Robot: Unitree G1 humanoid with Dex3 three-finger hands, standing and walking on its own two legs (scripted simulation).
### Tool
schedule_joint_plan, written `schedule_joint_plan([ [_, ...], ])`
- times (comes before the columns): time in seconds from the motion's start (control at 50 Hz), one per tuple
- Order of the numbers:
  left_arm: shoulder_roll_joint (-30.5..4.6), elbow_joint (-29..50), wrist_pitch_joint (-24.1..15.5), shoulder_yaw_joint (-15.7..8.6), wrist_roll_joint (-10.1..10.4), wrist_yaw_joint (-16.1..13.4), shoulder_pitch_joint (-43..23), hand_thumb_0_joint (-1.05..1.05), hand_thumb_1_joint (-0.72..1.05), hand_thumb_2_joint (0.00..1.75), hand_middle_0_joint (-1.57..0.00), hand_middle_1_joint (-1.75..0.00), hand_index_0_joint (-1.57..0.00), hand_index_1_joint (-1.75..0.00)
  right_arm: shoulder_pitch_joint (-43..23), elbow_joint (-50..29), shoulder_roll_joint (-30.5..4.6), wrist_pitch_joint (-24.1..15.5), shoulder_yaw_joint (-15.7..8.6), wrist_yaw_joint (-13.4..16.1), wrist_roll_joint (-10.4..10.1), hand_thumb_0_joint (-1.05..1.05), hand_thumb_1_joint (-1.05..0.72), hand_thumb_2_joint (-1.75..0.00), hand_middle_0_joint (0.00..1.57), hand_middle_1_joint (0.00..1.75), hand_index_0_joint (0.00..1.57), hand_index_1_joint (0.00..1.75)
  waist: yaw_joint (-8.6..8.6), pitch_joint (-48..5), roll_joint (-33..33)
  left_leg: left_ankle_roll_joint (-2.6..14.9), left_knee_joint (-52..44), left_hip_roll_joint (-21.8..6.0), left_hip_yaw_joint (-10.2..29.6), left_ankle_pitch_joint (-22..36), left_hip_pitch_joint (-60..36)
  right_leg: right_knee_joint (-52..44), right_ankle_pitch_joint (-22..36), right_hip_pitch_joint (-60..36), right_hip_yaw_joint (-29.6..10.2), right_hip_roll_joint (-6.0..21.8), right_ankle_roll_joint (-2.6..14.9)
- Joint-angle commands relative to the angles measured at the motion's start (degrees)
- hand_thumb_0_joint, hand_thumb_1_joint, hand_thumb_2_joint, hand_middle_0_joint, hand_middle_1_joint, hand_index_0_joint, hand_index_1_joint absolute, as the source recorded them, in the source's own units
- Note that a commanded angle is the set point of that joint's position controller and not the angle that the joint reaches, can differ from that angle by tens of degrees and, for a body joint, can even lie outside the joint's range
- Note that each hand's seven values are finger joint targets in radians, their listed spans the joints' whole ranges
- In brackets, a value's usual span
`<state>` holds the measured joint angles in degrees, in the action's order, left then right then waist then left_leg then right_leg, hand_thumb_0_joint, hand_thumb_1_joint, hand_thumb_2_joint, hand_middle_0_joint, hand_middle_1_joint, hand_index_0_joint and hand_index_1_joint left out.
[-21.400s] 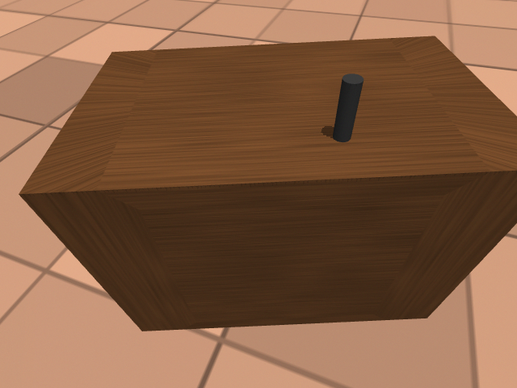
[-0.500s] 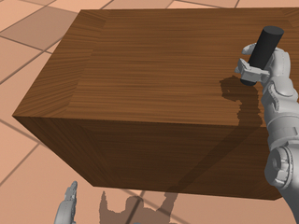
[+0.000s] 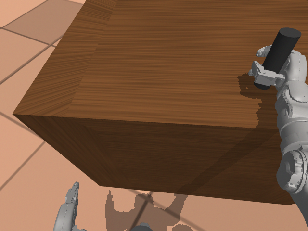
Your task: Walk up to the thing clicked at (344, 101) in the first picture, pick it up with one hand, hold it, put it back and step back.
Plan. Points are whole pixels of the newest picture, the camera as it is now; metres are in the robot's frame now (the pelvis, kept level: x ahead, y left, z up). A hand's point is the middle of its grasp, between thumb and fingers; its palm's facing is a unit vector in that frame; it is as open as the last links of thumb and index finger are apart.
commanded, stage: lower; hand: right
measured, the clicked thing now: (274, 61) +0.51 -0.21 +0.15
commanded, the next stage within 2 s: loosen in 0.54 s
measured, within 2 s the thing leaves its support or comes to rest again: rests again in 0.22 s
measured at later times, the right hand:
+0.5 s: hand (262, 73) +0.51 -0.19 +0.11, palm faces +0.17 +0.99 +0.01, open 5.3 cm
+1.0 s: hand (262, 73) +0.51 -0.20 +0.11, palm faces +0.17 +0.99 +0.00, open 7.2 cm
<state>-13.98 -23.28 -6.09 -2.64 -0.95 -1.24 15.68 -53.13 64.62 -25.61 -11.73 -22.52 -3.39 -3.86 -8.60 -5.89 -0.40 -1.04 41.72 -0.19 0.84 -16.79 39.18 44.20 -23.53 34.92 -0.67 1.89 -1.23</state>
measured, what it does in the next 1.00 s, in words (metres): stands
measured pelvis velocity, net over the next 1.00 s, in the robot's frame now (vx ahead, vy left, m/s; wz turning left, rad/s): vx -0.01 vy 0.00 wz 0.00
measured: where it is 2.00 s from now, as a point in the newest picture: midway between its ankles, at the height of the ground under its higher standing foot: outside the picture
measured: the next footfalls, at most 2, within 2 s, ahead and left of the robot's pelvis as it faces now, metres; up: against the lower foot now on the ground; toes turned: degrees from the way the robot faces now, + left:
none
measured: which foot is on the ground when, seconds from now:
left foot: down 0.00-1.00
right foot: down 0.00-1.00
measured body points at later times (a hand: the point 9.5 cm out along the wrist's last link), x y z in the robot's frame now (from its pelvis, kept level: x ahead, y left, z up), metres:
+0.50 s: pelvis +0.00 +0.00 -0.01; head +0.09 -0.01 +0.43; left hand +0.14 +0.27 -0.06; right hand +0.50 -0.25 +0.11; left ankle +0.03 +0.13 -0.71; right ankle -0.03 -0.13 -0.71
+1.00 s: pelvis -0.01 +0.00 -0.01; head +0.09 -0.01 +0.43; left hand +0.14 +0.27 -0.06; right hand +0.50 -0.25 +0.11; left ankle +0.03 +0.13 -0.71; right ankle -0.03 -0.13 -0.71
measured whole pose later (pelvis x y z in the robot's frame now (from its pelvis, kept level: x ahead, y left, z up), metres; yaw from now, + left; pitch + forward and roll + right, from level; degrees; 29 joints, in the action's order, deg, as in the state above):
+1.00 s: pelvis -0.01 +0.00 -0.01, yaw +0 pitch +17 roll +1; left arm -14.1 -16.9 -5.2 -1.7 -1.7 -0.9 17.3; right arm -54.8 66.6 -28.7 -14.2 -24.2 -4.6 -2.9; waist -10.0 -5.9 -0.5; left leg -0.7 47.1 0.2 0.3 -18.6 45.2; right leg 50.1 -25.6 41.2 -1.4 2.2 -1.6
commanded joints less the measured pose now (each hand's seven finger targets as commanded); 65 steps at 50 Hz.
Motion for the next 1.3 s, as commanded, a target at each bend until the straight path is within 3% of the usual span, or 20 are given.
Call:
schedule_joint_plan([
  [0.0,-8.14,7.64,-3.05,-3.76,0.13,-0.69,1.48,0.0,-0.57,0.07,-0.05,-0.04,-0.04,-0.06,-28.06,-11.88,-13.2,-4.79,-0.31,-0.12,-0.18,0.0,-0.65,-1.33,1.42,1.44,1.42,1.44,-0.41,-25.97,-5.01,1.62,-1.48,1.15,-1.52,20.87,-13.96,-2.54,24.86,-10.68,0.61,-1.19,0.93],
  [0.04,-6.5,7.91,-2.86,-2.02,0.41,-0.1,1.36,0.0,-0.57,0.07,-0.05,-0.04,-0.04,-0.06,-24.19,-8.38,-11.49,-4.85,-0.85,-0.51,-0.77,0.0,-0.67,-1.33,1.43,1.44,1.43,1.44,-0.56,-22.7,-3.11,1.56,-1.67,0.95,-1.21,20.22,-14.03,-2.75,22.12,-6.58,0.62,-1.48,1.25],
  [0.08,-10.14,14.96,-3.36,-4.89,0.46,-0.82,-4.38,0.0,-0.58,0.07,-0.05,-0.04,-0.04,-0.05,-31.77,-17.79,-18.36,-6.01,-3.41,-0.25,-0.42,0.0,-0.68,-1.3,1.41,1.42,1.41,1.42,-0.19,-31.5,-3.42,1.31,-0.88,0.57,-0.78,21.98,-18.61,-2.53,21.84,-8.39,0.9,-1.39,1.42],
  [0.14,-7.6,7.4,-2.41,-3.8,0.3,-0.24,4.55,0.0,-0.57,0.07,-0.05,-0.04,-0.04,-0.06,-24.01,-7.99,-12.03,-5.11,-0.7,-0.55,-0.18,0.0,-0.66,-1.31,1.41,1.43,1.41,1.43,-1.23,-21.59,-2.9,1.42,-0.91,0.79,-0.9,19.64,-14.14,-2.15,19.02,-4.74,1.12,-1.82,1.68],
  [0.2,-9.88,14.49,-3.29,-5.4,0.36,-0.78,-1.94,0.0,-0.57,0.07,-0.05,-0.04,-0.04,-0.05,-31.7,-16.43,-17.12,-6.52,-2.6,-0.2,0.05,0.0,-0.68,-1.29,1.4,1.41,1.4,1.41,-1.1,-29.97,-4.31,1.32,-0.45,0.69,-0.76,19.42,-15.03,-1.4,19.39,-8.3,0.89,-1.42,1.71],
  [0.26,-6.86,9.48,-2.76,-2.69,0.13,-0.1,2.78,0.0,-0.57,0.07,-0.05,-0.05,-0.04,-0.06,-26.76,-9.03,-12.73,-5.96,-1.07,-0.69,-0.13,0.0,-0.66,-1.29,1.39,1.4,1.39,1.4,-1.1,-24.31,-3.73,1.54,0.22,0.98,-1.32,19.02,-11.86,-0.76,20.64,-5.87,0.35,-1.48,1.4],
  [0.32,-10.13,17.09,-3.29,-4.72,0.06,-0.73,-3.51,0.0,-0.58,0.07,-0.05,-0.04,-0.04,-0.06,-34.44,-17.86,-19.67,-7.37,-3.61,-0.44,0.51,0.0,-0.68,-1.27,1.38,1.38,1.38,1.38,-0.85,-34.94,-6.82,1.51,1.38,0.55,-0.66,22.59,-16.23,0.22,23.85,-9.41,0.66,-1.45,1.12],
  [0.38,-6.37,9.44,-2.2,-1.32,-0.1,0.24,3.94,0.0,-0.57,0.07,-0.05,-0.04,-0.04,-0.06,-24.2,-6.99,-13.01,-6.11,-1.67,-1.31,0.21,0.0,-0.65,-1.29,1.38,1.4,1.38,1.4,-0.87,-25.29,-6.71,1.81,1.45,1.1,-1.33,20.57,-10.94,0.35,24.66,-6.3,0.24,-1.4,0.84],
  [0.44,-10.24,15.99,-2.74,-4.82,-0.36,-0.36,-1.91,0.0,-0.58,0.07,-0.05,-0.04,-0.04,-0.06,-33.72,-17.16,-20.32,-7.38,-4.31,-1.07,0.61,0.0,-0.67,-1.3,1.39,1.4,1.39,1.4,-0.75,-34.95,-8.16,1.81,2.1,0.97,-1.14,22.69,-14.22,1.02,26.68,-10.09,0.35,-1.07,0.69],
  [0.5,-7.17,11.04,-2.19,-2.31,-0.25,0.17,2.1,0.0,-0.57,0.07,-0.05,-0.05,-0.04,-0.06,-25.62,-6.58,-13.53,-6.27,-1.77,-1.55,0.23,0.0,-0.66,-1.29,1.38,1.39,1.38,1.39,-1.7,-23.94,-4.81,1.67,1.24,1.12,-1.41,18.02,-10.5,0.45,20.12,-3.97,0.39,-1.29,1.15],
  [0.54,-8.98,17.16,-2.84,-3.41,-0.17,-0.17,-2.67,0.0,-0.58,0.07,-0.05,-0.04,-0.04,-0.06,-31.45,-12.82,-18.01,-7.43,-3.94,-1.02,0.57,0.0,-0.66,-1.26,1.36,1.37,1.36,1.37,-1.22,-30.93,-4.38,1.49,1.75,0.81,-0.75,19.59,-14.55,0.62,19.51,-3.96,0.66,-1.42,1.53],
  [0.6,-8.97,11.52,-2.05,-4.07,-0.51,-0.26,3.86,0.0,-0.57,0.07,-0.05,-0.04,-0.04,-0.06,-28.29,-7.44,-16.55,-6.73,-2.91,-1.1,0.84,0.0,-0.64,-1.26,1.36,1.36,1.35,1.36,-2.18,-24.75,-4.6,1.68,1.38,1.23,-1.33,16.64,-9.99,0.74,18.15,-3.77,0.35,-1.31,1.57],
  [0.64,-9.99,16.63,-2.57,-4.66,-0.22,-0.35,-0.17,0.0,-0.57,0.06,-0.06,-0.04,-0.05,-0.06,-31.46,-13.35,-18.47,-7.4,-3.48,-1.01,0.72,0.0,-0.56,-1.17,1.39,1.31,1.38,1.31,-1.68,-30.15,-6.32,1.68,1.39,0.96,-1.16,16.79,-12.01,0.47,18.51,-6.18,0.36,-1.3,1.4],
  [0.72,-7.92,12.02,-2.03,-3.07,-0.15,-0.35,4.08,0.0,-0.52,0.04,-0.06,-0.05,-0.06,-0.05,-25.61,-6.05,-15.63,-5.99,-2.62,-1.17,0.62,0.0,-0.4,-0.85,1.26,1.01,1.23,1.01,-1.63,-23.79,-4.61,1.58,0.84,1.19,-1.48,14.57,-9.85,0.16,15.93,-3.37,0.41,-1.34,1.57],
  [0.78,-8.02,17.68,-2.63,-2.85,-0.31,-0.35,-1.67,0.0,-0.54,0.04,-0.06,-0.05,-0.06,-0.05,-34.65,-15.65,-18.07,-7.28,-2.14,-1.08,0.94,0.0,-0.27,-0.66,1.21,0.91,1.19,0.91,-1.21,-31.8,-7.12,1.71,2.01,0.86,-0.82,17.79,-13.38,0.85,18.83,-5.69,0.64,-1.43,1.42],
  [0.84,-8.07,11.7,-1.94,-3.27,-0.41,-0.29,4.24,0.0,-0.55,0.06,-0.06,-0.05,-0.05,-0.05,-28.2,-8.05,-15.68,-6.26,-2.07,-1.11,0.58,0.0,-0.05,-0.53,1.07,0.78,1.05,0.78,-1.42,-24.65,-6.34,1.85,1.63,1.11,-1.27,16.09,-10.32,0.65,17.89,-3.33,0.52,-1.53,1.25],
  [0.9,-9.48,18.01,-2.58,-3.81,-0.3,-0.6,-1.72,0.0,-0.56,0.07,-0.06,-0.05,-0.05,-0.06,-33.25,-14.75,-18.97,-6.98,-3.19,-0.96,0.69,0.0,0.07,-0.39,0.99,0.66,0.97,0.66,-1.19,-31.12,-7.08,1.7,1.83,0.97,-1.15,16.26,-12.93,0.47,17.57,-5.33,0.43,-1.28,1.34],
  [0.96,-8.4,13.97,-2.18,-3.21,-0.23,-0.58,2.94,0.0,-0.55,0.06,-0.06,-0.05,-0.05,-0.06,-27.81,-8.83,-15.48,-6.12,-2.03,-1.38,0.21,0.0,0.21,-0.27,0.92,0.56,0.91,0.56,-1.7,-26.79,-6.11,1.57,1.58,1.23,-1.71,16.01,-11.01,0.74,18.06,-4.83,0.33,-1.3,1.26],
  [1.2,-8.24,15.14,-1.78,-3.54,0.1,-0.44,1.84,0.0,-0.57,0.07,-0.05,-0.05,-0.04,-0.06,-27.07,-10.27,-15.36,-6.09,-1.74,-1.79,0.47,0.0,0.43,-0.1,0.49,0.27,0.48,0.27,-2.12,-24.88,-3.9,1.48,1.8,0.91,-1.01,17.99,-12.12,0.86,17.68,-2.59,0.85,-1.57,1.68],
  [1.28,-8.04,16.23,-1.64,-3.35,0.24,-0.35,1.15,0.0,-0.58,0.07,-0.05,-0.04,-0.04,-0.06,-29.53,-15.24,-16.82,-6.46,-2.4,-1.93,0.16,0.0,0.45,-0.08,0.37,0.2,0.36,0.2,-0.98,-30.58,-6.2,1.62,2.58,0.8,-0.86,20.25,-14.15,1.22,20.79,-5.11,0.8,-1.56,1.29],
])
